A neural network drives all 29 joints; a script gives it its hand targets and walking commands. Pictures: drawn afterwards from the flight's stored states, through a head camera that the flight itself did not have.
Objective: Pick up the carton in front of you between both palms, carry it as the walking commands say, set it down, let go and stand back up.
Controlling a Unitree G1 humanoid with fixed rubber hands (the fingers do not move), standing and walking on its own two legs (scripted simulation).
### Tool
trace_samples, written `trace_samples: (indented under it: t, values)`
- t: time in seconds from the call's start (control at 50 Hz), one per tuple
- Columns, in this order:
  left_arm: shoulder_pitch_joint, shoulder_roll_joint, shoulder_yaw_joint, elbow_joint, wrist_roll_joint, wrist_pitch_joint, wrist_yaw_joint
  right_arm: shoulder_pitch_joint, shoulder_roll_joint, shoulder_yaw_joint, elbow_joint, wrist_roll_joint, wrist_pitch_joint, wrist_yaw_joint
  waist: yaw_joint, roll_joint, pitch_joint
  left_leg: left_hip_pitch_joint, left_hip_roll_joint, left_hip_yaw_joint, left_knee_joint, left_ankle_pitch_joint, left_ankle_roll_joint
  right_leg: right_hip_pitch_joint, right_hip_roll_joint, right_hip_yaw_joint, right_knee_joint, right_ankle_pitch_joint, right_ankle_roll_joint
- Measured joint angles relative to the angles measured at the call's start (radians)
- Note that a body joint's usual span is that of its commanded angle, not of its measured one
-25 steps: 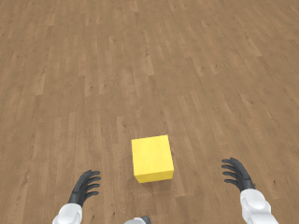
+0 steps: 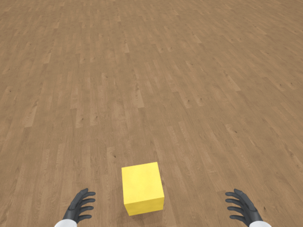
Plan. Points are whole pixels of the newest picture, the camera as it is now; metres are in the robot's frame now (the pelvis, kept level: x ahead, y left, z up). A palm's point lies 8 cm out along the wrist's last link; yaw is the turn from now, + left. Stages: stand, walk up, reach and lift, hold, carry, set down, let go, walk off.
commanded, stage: let go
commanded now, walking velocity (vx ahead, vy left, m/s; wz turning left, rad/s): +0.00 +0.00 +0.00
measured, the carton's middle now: (142, 189) +0.44 +0.08 -0.65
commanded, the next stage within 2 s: stand in 0.12 s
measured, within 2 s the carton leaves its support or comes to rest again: neither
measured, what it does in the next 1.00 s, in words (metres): stands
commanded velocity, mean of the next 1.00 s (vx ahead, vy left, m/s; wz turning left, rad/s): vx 0.00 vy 0.00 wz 0.00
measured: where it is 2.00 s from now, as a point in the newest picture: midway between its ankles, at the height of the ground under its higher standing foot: outside the picture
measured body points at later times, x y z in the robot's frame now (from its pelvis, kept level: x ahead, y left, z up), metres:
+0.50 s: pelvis +0.01 +0.03 +0.00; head +0.01 +0.05 +0.45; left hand +0.14 +0.31 -0.11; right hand +0.14 -0.26 -0.09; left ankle +0.00 +0.13 -0.74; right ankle -0.04 -0.10 -0.74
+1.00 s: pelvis -0.01 +0.04 +0.00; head -0.01 +0.05 +0.45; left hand +0.09 +0.32 -0.12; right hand +0.11 -0.25 -0.10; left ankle +0.00 +0.13 -0.74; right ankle -0.04 -0.10 -0.74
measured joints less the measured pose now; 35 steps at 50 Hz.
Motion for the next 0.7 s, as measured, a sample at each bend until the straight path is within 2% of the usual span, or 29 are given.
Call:
trace_samples:
  t: [0.12,0.22,0.32,0.7]
  values:
    - [0.000,0.016,-0.009,-0.020,-0.011,0.039,0.030,0.003,0.002,0.006,0.014,0.008,-0.008,-0.017,0.003,0.006,-0.010,-0.012,-0.012,0.001,0.029,-0.015,0.012,-0.007,-0.011,0.000,0.021,-0.013,0.012]
    - [-0.017,0.043,0.017,0.122,-0.021,-0.082,0.052,-0.022,-0.026,-0.011,0.162,-0.028,-0.071,-0.047,0.003,-0.003,-0.067,-0.074,-0.012,0.000,0.079,-0.037,0.021,-0.054,-0.009,-0.002,0.040,-0.021,0.021]
    - [-0.005,0.066,0.042,0.212,-0.012,-0.148,0.062,-0.023,-0.061,-0.042,0.238,-0.033,-0.109,-0.058,-0.002,-0.016,-0.082,-0.089,-0.013,0.005,0.091,-0.047,0.029,-0.062,-0.010,0.003,0.035,-0.020,0.029]
    - [0.018,0.077,0.019,0.330,-0.014,-0.181,0.086,-0.034,-0.061,-0.030,0.341,-0.024,-0.123,-0.069,-0.005,-0.008,-0.061,-0.079,-0.030,0.009,0.086,-0.040,0.051,-0.043,-0.029,0.006,0.013,-0.008,0.050]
